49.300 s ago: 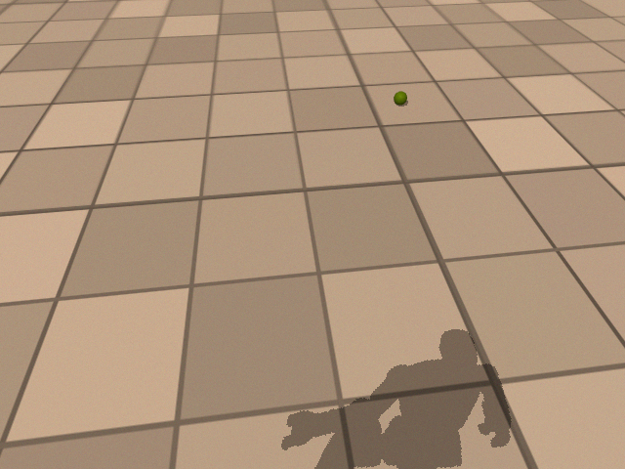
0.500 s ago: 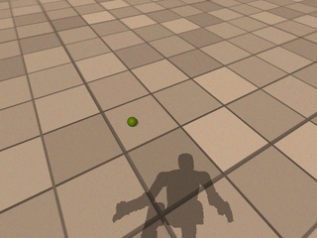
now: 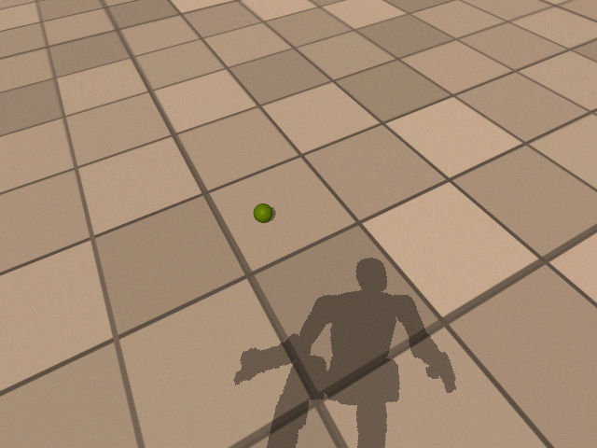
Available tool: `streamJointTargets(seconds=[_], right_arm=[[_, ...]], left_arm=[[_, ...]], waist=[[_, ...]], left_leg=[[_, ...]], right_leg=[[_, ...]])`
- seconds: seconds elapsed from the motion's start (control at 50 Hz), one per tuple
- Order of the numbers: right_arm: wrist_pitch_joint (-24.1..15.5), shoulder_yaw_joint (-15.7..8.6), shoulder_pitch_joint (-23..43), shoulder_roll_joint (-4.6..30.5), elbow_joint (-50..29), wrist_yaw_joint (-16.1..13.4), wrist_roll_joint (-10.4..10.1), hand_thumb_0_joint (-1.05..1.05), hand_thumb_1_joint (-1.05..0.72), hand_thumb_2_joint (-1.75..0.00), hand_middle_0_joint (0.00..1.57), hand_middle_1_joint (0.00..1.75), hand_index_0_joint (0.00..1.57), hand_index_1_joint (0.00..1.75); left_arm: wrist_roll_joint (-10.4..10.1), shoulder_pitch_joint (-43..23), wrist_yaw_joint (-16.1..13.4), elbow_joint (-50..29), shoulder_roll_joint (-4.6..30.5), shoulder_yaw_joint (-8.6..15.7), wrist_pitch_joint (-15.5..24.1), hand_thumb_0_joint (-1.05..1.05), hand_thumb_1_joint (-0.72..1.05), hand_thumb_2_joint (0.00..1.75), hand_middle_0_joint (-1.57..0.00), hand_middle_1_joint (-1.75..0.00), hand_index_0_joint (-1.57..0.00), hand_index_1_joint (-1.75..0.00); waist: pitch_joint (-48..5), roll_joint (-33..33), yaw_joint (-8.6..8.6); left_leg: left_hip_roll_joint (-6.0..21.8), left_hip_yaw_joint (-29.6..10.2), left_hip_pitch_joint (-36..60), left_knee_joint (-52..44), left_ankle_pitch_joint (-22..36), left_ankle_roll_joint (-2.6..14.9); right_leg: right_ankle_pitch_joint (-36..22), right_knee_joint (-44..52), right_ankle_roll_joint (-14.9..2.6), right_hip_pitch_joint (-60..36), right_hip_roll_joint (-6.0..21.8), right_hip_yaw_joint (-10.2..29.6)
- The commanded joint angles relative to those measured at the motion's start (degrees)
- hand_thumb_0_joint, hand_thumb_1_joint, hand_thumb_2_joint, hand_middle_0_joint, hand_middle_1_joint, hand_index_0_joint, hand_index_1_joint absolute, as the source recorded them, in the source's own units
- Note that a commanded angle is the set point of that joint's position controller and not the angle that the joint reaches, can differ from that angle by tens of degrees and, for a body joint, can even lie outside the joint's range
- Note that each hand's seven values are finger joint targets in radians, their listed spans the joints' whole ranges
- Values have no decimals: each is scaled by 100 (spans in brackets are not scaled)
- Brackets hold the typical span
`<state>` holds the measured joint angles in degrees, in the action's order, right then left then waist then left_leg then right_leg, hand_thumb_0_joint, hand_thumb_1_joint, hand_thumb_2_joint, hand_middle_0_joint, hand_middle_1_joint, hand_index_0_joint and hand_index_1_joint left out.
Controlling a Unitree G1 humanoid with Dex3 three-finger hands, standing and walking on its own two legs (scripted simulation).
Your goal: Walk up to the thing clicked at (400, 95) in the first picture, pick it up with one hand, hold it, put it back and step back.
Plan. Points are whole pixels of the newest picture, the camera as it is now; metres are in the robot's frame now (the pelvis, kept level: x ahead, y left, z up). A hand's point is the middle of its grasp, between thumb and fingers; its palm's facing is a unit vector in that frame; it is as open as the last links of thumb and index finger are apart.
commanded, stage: step back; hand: left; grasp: from above
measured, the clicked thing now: (263, 213) +1.09 +0.22 -0.72
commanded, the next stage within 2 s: stand in 0.12 s
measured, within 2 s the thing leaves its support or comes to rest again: neither
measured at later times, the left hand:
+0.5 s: hand out of the picture +0.10 +0.26 -0.13, palm faces -0.04 -0.94 -0.34, open 7.3 cm
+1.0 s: hand out of the picture +0.09 +0.26 -0.13, palm faces -0.05 -0.94 -0.33, open 7.3 cm
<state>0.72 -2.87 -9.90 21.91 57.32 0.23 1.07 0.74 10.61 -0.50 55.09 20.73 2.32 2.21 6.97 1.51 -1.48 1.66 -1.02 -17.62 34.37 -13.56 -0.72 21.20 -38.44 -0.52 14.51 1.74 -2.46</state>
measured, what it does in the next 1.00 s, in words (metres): stands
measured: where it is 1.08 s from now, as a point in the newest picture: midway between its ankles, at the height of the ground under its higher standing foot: outside the picture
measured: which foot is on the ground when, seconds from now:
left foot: down 0.00-1.00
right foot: down 0.00-1.00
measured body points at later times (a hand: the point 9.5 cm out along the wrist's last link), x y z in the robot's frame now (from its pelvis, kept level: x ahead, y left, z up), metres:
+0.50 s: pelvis +0.02 +0.01 +0.02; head +0.03 +0.01 +0.47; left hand +0.10 +0.31 -0.11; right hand +0.12 -0.29 -0.11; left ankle +0.05 +0.15 -0.72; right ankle -0.01 -0.11 -0.72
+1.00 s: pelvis +0.01 +0.01 +0.02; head +0.02 +0.01 +0.47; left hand +0.09 +0.31 -0.11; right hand +0.07 -0.29 -0.11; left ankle +0.05 +0.15 -0.72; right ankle -0.01 -0.11 -0.72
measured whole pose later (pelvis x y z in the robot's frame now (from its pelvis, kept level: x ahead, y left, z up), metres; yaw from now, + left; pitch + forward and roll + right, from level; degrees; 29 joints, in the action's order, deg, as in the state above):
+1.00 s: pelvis +0.01 +0.01 +0.02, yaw -2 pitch -2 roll +0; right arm -0.3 0.1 -6.4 20.0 66.6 1.0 0.5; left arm 0.6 6.3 1.0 66.1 20.1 0.2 0.8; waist 2.7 0.4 0.3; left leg 2.6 0.6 -9.8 19.2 -7.5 -1.9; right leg 11.6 -19.0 0.5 5.5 0.6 -0.8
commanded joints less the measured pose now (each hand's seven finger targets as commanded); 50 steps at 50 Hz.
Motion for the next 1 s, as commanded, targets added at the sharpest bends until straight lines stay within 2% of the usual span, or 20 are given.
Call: streamJointTargets(seconds=[0.0,0.02,0.04,0.08,0.1,0.12,0.14,0.16,0.18,0.22,0.3,0.36,0.48,0.58,0.7,0.74,0.82,0.84,0.92,0.98], right_arm=[[-158,-314,103,1351,-397,-128,51,0,-90,-90,20,30,20,30],[-146,-278,366,1436,-410,-107,-43,0,-90,-90,20,30,20,30],[-119,-262,588,1370,-375,-97,-6,0,-90,-90,20,30,20,30],[-84,-182,765,1201,-338,-92,13,0,-90,-90,20,30,20,30],[-146,-123,551,1129,-253,-56,-45,0,-90,-90,20,30,20,30],[-177,-115,489,1117,-176,-44,-54,0,-90,-90,20,30,20,30],[-208,-90,535,1133,-98,-39,-55,0,-90,-90,20,30,20,30],[-231,-83,700,1157,-67,-23,-37,0,-90,-90,20,30,20,30],[-252,-80,882,1162,-68,-12,-33,0,-90,-90,20,30,20,30],[-285,-34,749,1050,14,-8,-56,0,-90,-90,20,30,20,30],[-307,-16,760,1019,160,-19,-91,0,-90,-90,20,30,20,30],[-300,-1,834,993,234,-23,-90,0,-90,-90,20,30,20,30],[-273,34,925,959,317,-23,-75,0,-90,-90,20,30,20,30],[-287,39,962,995,360,-29,-76,0,-90,-90,20,30,20,30],[-279,69,879,1003,460,-20,-51,0,-90,-90,20,30,20,30],[-284,56,836,1037,482,-24,-58,0,-90,-90,20,30,20,30],[-269,64,740,1013,508,-22,-54,0,-90,-90,20,30,20,30],[-265,61,778,1021,517,-14,-48,0,-90,-90,20,30,20,30],[-256,52,683,1037,526,-12,-43,0,-90,-90,20,30,20,30],[-264,67,668,1025,529,-9,-40,0,-90,-90,20,30,20,30]], left_arm=[[-109,-34,-146,-447,1169,230,-14,0,90,90,-20,-30,-20,-30],[-152,-2,-158,-302,1180,241,-70,0,90,90,-20,-30,-20,-30],[-102,-79,-160,-204,1164,228,-68,0,90,90,-20,-30,-20,-30],[-46,-44,-130,-64,1235,234,-27,0,90,90,-20,-30,-20,-30],[-19,10,-72,105,1083,97,-36,0,90,90,-20,-30,-20,-30],[-17,-136,-41,135,1185,111,-21,0,90,90,-20,-30,-20,-30],[-21,-294,-16,170,1183,96,-24,0,90,90,-20,-30,-20,-30],[-43,-283,10,240,1109,52,-36,0,90,90,-20,-30,-20,-30],[-43,-253,20,306,1066,14,-22,0,90,90,-20,-30,-20,-30],[-28,-526,11,352,1230,24,32,0,90,90,-20,-30,-20,-30],[-60,-620,2,480,1228,-1,75,0,90,90,-20,-30,-20,-30],[-69,-669,-1,565,1190,-12,73,0,90,90,-20,-30,-20,-30],[-49,-754,5,683,1163,-2,43,0,90,90,-20,-30,-20,-30],[-35,-766,9,736,1183,21,42,0,90,90,-20,-30,-20,-30],[-34,-803,36,774,1190,16,-1,0,90,90,-20,-30,-20,-30],[-28,-781,40,770,1212,18,-3,0,90,90,-20,-30,-20,-30],[-24,-798,38,788,1218,22,-9,0,90,90,-20,-30,-20,-30],[-30,-754,40,785,1214,19,-9,0,90,90,-20,-30,-20,-30],[-21,-712,47,777,1186,10,-20,0,90,90,-20,-30,-20,-30],[-32,-684,44,766,1192,12,-6,0,90,90,-20,-30,-20,-30]], waist=[[-1365,146,27],[-1334,436,-52],[-1100,545,-76],[-961,584,-111],[-949,524,33],[-841,426,100],[-794,450,112],[-737,536,69],[-810,495,21],[-910,100,153],[-1109,-129,192],[-1095,-148,171],[-844,-128,152],[-963,-81,130],[-667,-32,140],[-768,-53,144],[-680,-161,188],[-632,-140,153],[-666,-108,185],[-738,-143,172]], left_leg=[[1130,-1169,989,-703,2229,891],[1427,-1291,406,-737,1878,1213],[1391,-1228,-16,-835,1612,1118],[992,-836,-193,-753,1011,730],[781,-857,-55,-986,374,499],[662,-772,-57,-1132,39,379],[689,-814,64,-1351,-61,351],[706,-829,302,-1386,-89,358],[729,-817,555,-1269,272,355],[688,-658,791,-1166,1237,311],[653,-464,1228,-1161,1895,264],[636,-398,1299,-1252,1905,241],[596,-363,1135,-1578,1325,148],[623,-343,1258,-1597,1435,135],[598,-390,960,-1898,631,83],[630,-405,1064,-1887,713,89],[601,-396,966,-1889,504,108],[576,-404,1005,-1913,317,88],[600,-437,896,-1945,250,118],[610,-405,1000,-1864,565,128]], right_leg=[[-1692,-320,-42,189,72,414],[-567,-317,-39,-275,-67,233],[-149,48,-68,-522,-43,266],[-715,530,-145,-651,139,561],[-988,946,-165,-727,337,687],[-960,1029,-169,-655,409,739],[-779,1038,-136,-530,336,701],[-677,1189,-130,-363,288,677],[-947,1368,-123,-401,339,670],[-1572,1474,-95,-570,439,688],[-2291,1702,-53,-746,530,668],[-2398,1860,-36,-856,554,643],[-1848,2168,0,-842,556,649],[-1946,2236,-3,-931,587,642],[-1204,2362,-22,-792,542,649],[-1211,2370,-31,-781,555,669],[-1080,2432,-28,-716,562,688],[-784,2471,-19,-550,537,688],[-851,2434,-39,-606,532,692],[-1117,2399,-37,-663,567,713]])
